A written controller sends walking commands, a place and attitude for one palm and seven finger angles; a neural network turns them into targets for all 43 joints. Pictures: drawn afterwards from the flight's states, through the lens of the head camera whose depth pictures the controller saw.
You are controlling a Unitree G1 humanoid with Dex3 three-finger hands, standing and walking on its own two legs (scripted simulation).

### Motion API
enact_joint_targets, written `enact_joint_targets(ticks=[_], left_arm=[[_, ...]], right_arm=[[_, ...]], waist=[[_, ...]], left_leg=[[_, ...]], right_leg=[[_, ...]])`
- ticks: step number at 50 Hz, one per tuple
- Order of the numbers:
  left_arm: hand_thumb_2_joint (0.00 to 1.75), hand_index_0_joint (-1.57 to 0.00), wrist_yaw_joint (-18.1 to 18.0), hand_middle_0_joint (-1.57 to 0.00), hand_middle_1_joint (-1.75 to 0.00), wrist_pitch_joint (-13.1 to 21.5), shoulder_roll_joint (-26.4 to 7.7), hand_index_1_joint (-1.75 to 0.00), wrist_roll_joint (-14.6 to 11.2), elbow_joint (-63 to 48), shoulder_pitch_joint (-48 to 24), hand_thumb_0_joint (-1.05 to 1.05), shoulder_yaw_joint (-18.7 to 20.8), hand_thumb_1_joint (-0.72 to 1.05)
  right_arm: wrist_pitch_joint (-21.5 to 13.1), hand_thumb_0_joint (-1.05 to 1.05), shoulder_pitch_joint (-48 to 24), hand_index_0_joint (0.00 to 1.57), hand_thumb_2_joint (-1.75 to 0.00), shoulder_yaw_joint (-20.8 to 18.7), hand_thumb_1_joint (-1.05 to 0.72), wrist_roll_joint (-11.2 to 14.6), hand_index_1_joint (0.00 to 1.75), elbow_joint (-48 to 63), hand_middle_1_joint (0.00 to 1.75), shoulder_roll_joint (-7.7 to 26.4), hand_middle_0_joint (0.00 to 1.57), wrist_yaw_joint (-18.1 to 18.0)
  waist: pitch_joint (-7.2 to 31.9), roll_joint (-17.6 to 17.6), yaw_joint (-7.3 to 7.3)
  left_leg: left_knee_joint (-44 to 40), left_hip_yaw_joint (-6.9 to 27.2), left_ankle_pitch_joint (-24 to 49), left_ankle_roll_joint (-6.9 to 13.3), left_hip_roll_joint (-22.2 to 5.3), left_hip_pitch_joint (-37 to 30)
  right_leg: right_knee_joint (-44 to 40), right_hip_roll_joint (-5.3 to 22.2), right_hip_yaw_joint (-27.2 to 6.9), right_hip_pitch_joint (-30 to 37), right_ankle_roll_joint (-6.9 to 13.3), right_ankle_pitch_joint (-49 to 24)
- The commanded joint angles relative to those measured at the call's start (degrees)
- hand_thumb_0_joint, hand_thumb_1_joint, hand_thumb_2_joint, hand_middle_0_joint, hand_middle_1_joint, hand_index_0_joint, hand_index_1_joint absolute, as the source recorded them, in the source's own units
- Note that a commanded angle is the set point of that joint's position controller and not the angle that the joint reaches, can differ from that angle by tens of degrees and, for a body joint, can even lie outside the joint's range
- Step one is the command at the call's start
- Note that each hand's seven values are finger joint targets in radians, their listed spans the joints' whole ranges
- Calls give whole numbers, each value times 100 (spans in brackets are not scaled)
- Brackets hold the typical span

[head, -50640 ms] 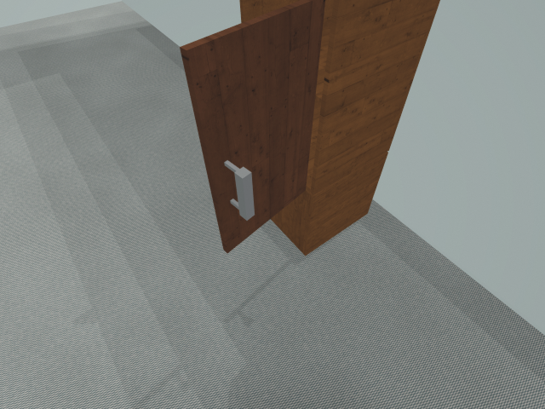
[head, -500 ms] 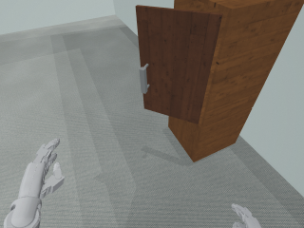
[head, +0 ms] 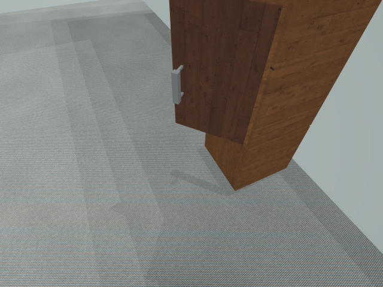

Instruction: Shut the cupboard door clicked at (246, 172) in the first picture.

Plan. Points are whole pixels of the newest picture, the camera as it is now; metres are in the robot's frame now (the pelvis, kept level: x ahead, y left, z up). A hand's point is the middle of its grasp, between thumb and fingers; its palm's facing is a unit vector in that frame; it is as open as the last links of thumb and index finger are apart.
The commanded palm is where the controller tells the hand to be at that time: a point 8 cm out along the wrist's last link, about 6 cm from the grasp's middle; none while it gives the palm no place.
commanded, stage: let the arm hang, fingers relaxed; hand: left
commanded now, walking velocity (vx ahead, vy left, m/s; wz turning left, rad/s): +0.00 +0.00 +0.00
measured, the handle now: (178, 84) +0.86 +0.10 -0.09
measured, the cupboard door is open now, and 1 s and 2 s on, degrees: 41 41 41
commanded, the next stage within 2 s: look to check the result in 0.50 s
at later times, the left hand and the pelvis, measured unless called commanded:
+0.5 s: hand out of the picture +0.01 +0.15 -0.18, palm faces +0.01 -0.99 -0.15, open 7.3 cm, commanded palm none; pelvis +0.01 +0.00 +0.00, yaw -1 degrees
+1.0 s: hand out of the picture +0.02 +0.17 -0.17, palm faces +0.02 -0.98 -0.22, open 7.3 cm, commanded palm none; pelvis +0.04 -0.01 +0.00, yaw -1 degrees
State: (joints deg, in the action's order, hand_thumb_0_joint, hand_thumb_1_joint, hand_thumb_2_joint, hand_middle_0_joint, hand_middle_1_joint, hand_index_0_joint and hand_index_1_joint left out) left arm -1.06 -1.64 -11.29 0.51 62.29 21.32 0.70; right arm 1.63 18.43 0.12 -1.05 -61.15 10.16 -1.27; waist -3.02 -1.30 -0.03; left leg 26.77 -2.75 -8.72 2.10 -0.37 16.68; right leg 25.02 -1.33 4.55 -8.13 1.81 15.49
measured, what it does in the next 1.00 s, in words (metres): stands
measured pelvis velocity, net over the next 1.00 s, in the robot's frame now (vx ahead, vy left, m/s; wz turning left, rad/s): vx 0.04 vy -0.01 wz -0.02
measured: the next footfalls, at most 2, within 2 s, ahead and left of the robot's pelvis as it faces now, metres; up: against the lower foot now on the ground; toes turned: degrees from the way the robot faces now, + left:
right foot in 1.98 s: +0.04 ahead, -0.17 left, +0.00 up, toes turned -18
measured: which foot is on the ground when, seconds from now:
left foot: down 0.00-1.00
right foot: down 0.00-1.00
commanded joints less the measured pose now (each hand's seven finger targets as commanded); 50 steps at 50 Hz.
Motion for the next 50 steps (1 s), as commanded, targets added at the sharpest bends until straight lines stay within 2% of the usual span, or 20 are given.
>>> enact_joint_targets(ticks=[1, 7, 12, 24, 26, 33, 41, 45, 50], left_arm=[[90, -20, -50, -20, -30, 197, -479, -30, 20, -84, 61, 0, 85, 90], [90, -20, -82, -20, -30, 197, -382, -30, 27, 109, 150, 0, 54, 90], [90, -20, -93, -20, -30, 189, -328, -30, 32, 153, 169, 0, 51, 90], [90, -20, -100, -20, -30, 222, -277, -30, 18, 178, 72, 0, 74, 90], [90, -20, -98, -20, -30, 218, -278, -30, 14, 177, 62, 0, 76, 90], [90, -20, -111, -20, -30, 254, -332, -30, 12, 181, 85, 0, 103, 90], [90, -20, -111, -20, -30, 245, -373, -30, 11, 214, 17, 0, 93, 90], [90, -20, -109, -20, -30, 252, -446, -30, 11, 206, -27, 0, 99, 90], [90, -20, -107, -20, -30, 267, -504, -30, 14, 207, -90, 0, 105, 90]], right_arm=[[-125, 0, 137, 20, -90, -159, -90, 13, 30, 142, 30, 665, 20, -83], [-122, 0, 106, 20, -90, -135, -90, 15, 30, -32, 30, 565, 20, -84], [-141, 0, 98, 20, -90, -114, -90, 13, 30, -119, 30, 479, 20, -91], [-190, 0, 103, 20, -90, -99, -90, 18, 30, -164, 30, 412, 20, -117], [-188, 0, 99, 20, -90, -92, -90, 18, 30, -179, 30, 412, 20, -117], [-217, 0, 93, 20, -90, -118, -90, 39, 30, -170, 30, 497, 20, -133], [-195, 0, -24, 20, -90, -116, -90, 33, 30, -205, 30, 553, 20, -132], [-203, 0, -89, 20, -90, -121, -90, 35, 30, -196, 30, 602, 20, -130], [-211, 0, -207, 20, -90, -121, -90, 34, 30, -185, 30, 686, 20, -131]], waist=[[-116, 353, 67], [-354, 317, 53], [-425, 120, 33], [-253, -55, 37], [-302, -16, 30], [-36, 141, 17], [-248, 174, 33], [-130, 86, 36], [-109, 185, 33]], left_leg=[[-694, 783, -600, 69, -553, -421], [-819, 728, -608, 62, -564, -438], [-941, 724, -586, 52, -565, -375], [-825, 627, -32, 13, -549, -528], [-858, 642, -80, 11, -533, -486], [-679, 616, 532, 47, -567, -764], [-714, 593, 456, 38, -580, -763], [-697, 600, 583, 41, -583, -848], [-679, 585, 736, 41, -597, -922]], right_leg=[[-838, 671, -820, -666, 234, 404], [-861, 654, -812, -793, 175, 380], [-799, 634, -781, -694, 141, 178], [-834, 675, -762, -448, 141, -189], [-823, 665, -759, -428, 136, -195], [-822, 690, -735, -255, 145, -582], [-886, 707, -739, -302, 134, -551], [-881, 720, -747, -207, 134, -686], [-897, 744, -746, -145, 127, -946]])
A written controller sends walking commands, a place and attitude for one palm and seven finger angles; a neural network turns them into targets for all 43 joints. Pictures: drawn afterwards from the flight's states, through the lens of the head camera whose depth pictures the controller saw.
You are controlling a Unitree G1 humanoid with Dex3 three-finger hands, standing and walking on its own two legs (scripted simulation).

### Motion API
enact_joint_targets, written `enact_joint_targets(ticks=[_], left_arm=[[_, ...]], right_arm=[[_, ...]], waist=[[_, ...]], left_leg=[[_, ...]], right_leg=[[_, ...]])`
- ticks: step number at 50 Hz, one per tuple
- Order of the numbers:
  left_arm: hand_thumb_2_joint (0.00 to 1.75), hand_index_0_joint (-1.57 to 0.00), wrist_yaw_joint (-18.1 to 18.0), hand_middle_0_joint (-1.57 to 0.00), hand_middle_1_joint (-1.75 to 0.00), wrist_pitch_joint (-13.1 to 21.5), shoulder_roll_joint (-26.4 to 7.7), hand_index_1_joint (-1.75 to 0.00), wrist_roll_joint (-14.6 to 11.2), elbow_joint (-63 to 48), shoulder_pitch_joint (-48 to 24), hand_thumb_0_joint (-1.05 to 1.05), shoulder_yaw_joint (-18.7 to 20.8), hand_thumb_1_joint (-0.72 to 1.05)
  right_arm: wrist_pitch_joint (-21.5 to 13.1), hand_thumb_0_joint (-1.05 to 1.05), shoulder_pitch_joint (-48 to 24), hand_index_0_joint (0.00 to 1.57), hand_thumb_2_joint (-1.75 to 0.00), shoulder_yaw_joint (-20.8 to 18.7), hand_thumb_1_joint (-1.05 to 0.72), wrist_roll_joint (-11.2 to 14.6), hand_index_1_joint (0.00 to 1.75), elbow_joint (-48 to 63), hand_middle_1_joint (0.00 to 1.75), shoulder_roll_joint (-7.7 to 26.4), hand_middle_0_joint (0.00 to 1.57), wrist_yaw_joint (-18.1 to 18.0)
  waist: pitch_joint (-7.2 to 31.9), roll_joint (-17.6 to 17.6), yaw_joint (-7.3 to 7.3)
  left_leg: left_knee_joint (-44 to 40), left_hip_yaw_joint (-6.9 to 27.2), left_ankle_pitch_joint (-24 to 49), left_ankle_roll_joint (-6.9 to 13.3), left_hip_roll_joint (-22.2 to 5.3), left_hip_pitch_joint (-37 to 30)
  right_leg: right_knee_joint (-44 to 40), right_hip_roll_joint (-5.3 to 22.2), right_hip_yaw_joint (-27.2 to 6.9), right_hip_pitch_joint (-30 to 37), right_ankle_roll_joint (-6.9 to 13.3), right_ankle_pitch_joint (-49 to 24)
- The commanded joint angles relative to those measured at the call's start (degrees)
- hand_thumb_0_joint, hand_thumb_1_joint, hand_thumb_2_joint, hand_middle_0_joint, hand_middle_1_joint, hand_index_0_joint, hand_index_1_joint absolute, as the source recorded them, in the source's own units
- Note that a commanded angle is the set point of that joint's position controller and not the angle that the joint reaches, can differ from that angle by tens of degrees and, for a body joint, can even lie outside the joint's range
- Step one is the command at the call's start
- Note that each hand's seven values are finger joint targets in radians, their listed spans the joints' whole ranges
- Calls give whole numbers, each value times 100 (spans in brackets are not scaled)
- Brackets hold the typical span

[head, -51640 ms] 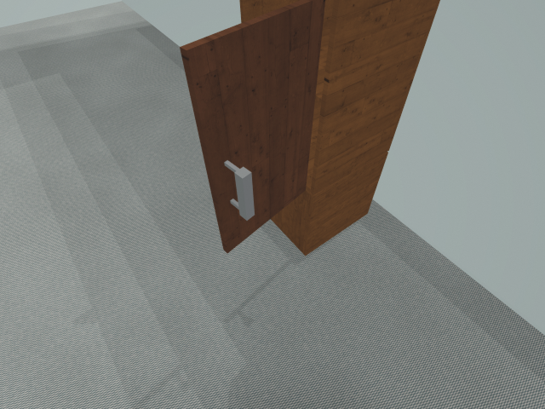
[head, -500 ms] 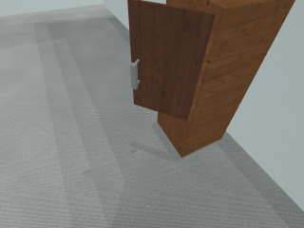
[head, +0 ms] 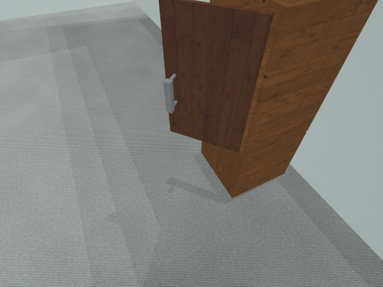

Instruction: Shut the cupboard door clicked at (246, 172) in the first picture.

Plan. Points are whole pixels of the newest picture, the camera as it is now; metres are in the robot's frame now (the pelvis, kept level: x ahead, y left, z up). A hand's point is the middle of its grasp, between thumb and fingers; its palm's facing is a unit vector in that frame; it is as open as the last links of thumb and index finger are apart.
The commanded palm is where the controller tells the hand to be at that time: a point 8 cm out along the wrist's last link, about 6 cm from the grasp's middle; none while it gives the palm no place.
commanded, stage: look to check the result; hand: left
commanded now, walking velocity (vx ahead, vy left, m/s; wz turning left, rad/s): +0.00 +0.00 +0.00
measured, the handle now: (172, 93) +0.82 +0.13 -0.09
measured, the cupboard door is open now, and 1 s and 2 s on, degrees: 41 41 41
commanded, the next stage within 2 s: turn to face it in 0.10 s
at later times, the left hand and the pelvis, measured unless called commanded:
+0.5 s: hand out of the picture +0.01 +0.17 -0.18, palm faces +0.00 -0.98 -0.21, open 7.3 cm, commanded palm none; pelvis +0.01 -0.01 -0.01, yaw -4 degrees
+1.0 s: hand out of the picture +0.12 +0.16 -0.17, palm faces -0.21 -0.94 -0.28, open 7.3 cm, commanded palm none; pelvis -0.01 -0.02 -0.02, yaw -16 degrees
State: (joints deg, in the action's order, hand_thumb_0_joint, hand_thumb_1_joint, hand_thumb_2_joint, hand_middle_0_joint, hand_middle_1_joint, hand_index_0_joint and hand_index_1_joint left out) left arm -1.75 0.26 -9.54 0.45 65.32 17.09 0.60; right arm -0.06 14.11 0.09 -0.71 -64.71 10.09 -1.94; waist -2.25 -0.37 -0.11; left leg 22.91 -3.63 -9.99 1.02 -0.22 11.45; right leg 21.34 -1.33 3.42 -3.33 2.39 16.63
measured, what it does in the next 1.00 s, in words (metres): steps on the spot, turning right: right foot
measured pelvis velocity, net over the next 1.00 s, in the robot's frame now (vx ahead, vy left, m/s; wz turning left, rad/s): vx -0.01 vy -0.02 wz -0.27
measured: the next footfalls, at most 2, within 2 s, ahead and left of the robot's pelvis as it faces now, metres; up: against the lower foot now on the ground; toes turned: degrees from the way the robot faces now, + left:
right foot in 0.98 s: +0.00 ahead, -0.15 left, +0.00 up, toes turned -17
left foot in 1.26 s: +0.07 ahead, +0.07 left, +0.00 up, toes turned -11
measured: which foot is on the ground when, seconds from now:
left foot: down 0.00-0.98, up 1.00-1.00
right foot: down 0.00-0.64, up 0.66-0.96, down 0.98-1.00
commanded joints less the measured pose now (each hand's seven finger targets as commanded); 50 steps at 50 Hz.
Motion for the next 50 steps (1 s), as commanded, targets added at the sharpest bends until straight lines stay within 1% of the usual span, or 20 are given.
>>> enact_joint_targets(ticks=[1, 12, 16, 23, 26, 28, 29, 30, 31, 32, 33, 34, 36, 43, 44, 46, 47, 48, 49, 50], left_arm=[[90, -20, -40, -20, -30, 78, -703, -30, 20, -114, 307, 0, 114, 90], [90, -20, -43, -20, -30, 97, -809, -30, 22, -139, 202, 0, 148, 90], [90, -20, -59, -20, -30, -57, -658, -30, 35, -177, 322, 0, 191, 90], [90, -20, -40, -20, -30, -176, -911, -30, 84, -479, 277, 0, 436, 90], [90, -20, -50, -20, -30, -179, -954, -30, 100, -555, 250, 0, 506, 90], [90, -20, -64, -20, -30, -178, -944, -30, 120, -627, 143, 0, 542, 90], [90, -20, -62, -20, -30, -182, -933, -30, 109, -678, -11, 0, 546, 90], [90, -20, -41, -20, -30, -193, -853, -30, 90, -740, -82, 0, 535, 90], [90, -20, -23, -20, -30, -199, -641, -30, 68, -826, 0, 0, 517, 90], [90, -20, -6, -20, -30, -215, -482, -30, 35, -903, -17, 0, 478, 90], [90, -20, -4, -20, -30, -251, -532, -30, 50, -941, -194, 0, 493, 90], [90, -20, 25, -20, -30, -276, -612, -30, 73, -978, -268, 0, 526, 90], [90, -20, 116, -20, -30, -292, -497, -30, 117, -1054, -336, 0, 563, 90], [90, -20, 195, -20, -30, -300, -340, -30, 130, -1244, -392, 0, 495, 90], [90, -20, 194, -20, -30, -298, -314, -30, 116, -1247, -346, 0, 498, 90], [90, -20, 193, -20, -30, -274, -408, -30, 127, -1167, -52, 0, 521, 90], [90, -20, 182, -20, -30, -238, -560, -30, 146, -1111, 128, 0, 553, 90], [90, -20, 134, -20, -30, -150, -1000, -30, 191, -1136, 170, 0, 604, 90], [90, -20, 83, -20, -30, -133, -1492, -30, 213, -1125, 181, 0, 683, 90], [90, -20, 60, -20, -30, -154, -1529, -30, 157, -1149, 165, 0, 640, 90]], right_arm=[[-43, 0, 228, 20, -90, -113, -90, 0, 30, 168, 30, 712, 20, -63], [-52, 0, 89, 20, -90, -123, -90, -9, 30, 187, 30, 811, 20, -76], [81, 0, 267, 20, -90, -131, -90, -18, 30, 184, 30, 536, 20, -114], [200, 0, -9, 20, -90, -295, -90, -18, 30, 601, 30, 540, 20, -126], [190, 0, -120, 20, -90, -327, -90, -9, 30, 754, 30, 495, 20, -126], [172, 0, -15, 20, -90, -334, -90, 2, 30, 793, 30, 476, 20, -135], [152, 0, 186, 20, -90, -340, -90, 5, 30, 746, 30, 474, 20, -143], [124, 0, 403, 20, -90, -357, -90, -6, 30, 675, 30, 560, 20, -151], [84, 0, 597, 20, -90, -387, -90, -52, 30, 638, 30, 797, 20, -184], [65, 0, 736, 20, -90, -415, -90, -69, 30, 605, 30, 1019, 20, -211], [55, 0, 786, 20, -90, -410, -90, -79, 30, 597, 30, 980, 20, -230], [37, 0, 749, 20, -90, -357, -90, -103, 30, 654, 30, 900, 20, -245], [19, 0, 430, 20, -90, -381, -90, -127, 30, 829, 30, 929, 20, -242], [55, 0, 183, 20, -90, -474, -90, -139, 30, 865, 30, 1020, 20, -138], [76, 0, 103, 20, -90, -506, -90, -133, 30, 873, 30, 1052, 20, -115], [119, 0, -44, 20, -90, -527, -90, -94, 30, 912, 30, 1068, 20, -77], [140, 0, -58, 20, -90, -537, -90, -59, 30, 936, 30, 992, 20, -54], [168, 0, 44, 20, -90, -510, -90, -9, 30, 1024, 30, 737, 20, -13], [204, 0, -191, 20, -90, -450, -90, -10, 30, 1235, 30, 381, 20, 28], [287, 0, -246, 20, -90, -440, -90, -12, 30, 1265, 30, 476, 20, 27]], waist=[[-185, 52, 49], [-35, 110, 40], [-260, 130, 49], [-205, 591, -33], [-222, 626, -78], [-124, 534, -10], [-77, 433, 122], [23, -37, 186], [253, -758, 188], [280, -1616, 177], [175, -1733, 216], [85, -1154, 176], [-32, -564, 56], [239, -1033, 54], [204, -1187, 26], [201, -906, -160], [246, -496, -233], [265, 651, -229], [93, 1847, -338], [117, 1444, -380]], left_leg=[[-310, 683, 856, 144, -613, -383], [-225, 572, 1143, 105, -639, -533], [148, 270, 879, 2, -674, -342], [1226, -137, -222, -178, -486, 481], [1736, -47, -1107, -220, -435, 995], [1544, 52, -1062, -231, -486, 852], [1041, 126, -575, -214, -566, 490], [557, 263, 743, -137, -763, -174], [326, 819, 2038, 145, -1414, -789], [-90, 1464, 2941, 640, -2162, -1007], [-322, 1602, 3044, 972, -2482, -820], [-404, 1540, 2758, 1063, -2488, -594], [-459, 1076, 2141, 1019, -2304, -451], [-176, 97, 1515, 702, -1899, -401], [-133, 40, 1233, 650, -1926, -186], [274, -211, 569, 385, -1746, 250], [676, -437, 51, 180, -1494, 517], [1618, -726, -983, -125, -935, 1008], [2874, -697, -2494, -293, -308, 1730], [3692, -58, -2668, -213, -390, 1620]], right_leg=[[-538, 737, -649, -591, 70, -1040], [-527, 780, -668, -381, 62, -1819], [-296, 803, -841, -591, 71, -2216], [-60, 1136, -1593, -521, 518, -2864], [80, 1339, -1909, -251, 868, -3684], [278, 1317, -1928, -326, 872, -3860], [466, 1201, -1821, -539, 753, -3737], [728, 828, -1514, -970, 483, -3147], [1218, 230, -1004, -1459, 156, -1872], [2184, -172, -472, -1926, -71, 467], [3353, -102, -535, -2117, -127, 1709], [3944, 30, -761, -2235, -161, 1678], [4128, 169, -611, -2471, -231, 1407], [2453, 173, 0, -1864, -287, 881], [2186, 165, 42, -1652, -266, 731], [1233, 81, 157, -983, -229, -204], [693, 160, 19, -624, -194, -733], [-47, 936, -1143, -406, 89, -1302], [-517, 2035, -2458, -606, 661, -1856], [-632, 2230, -2478, -988, 1047, -1191]])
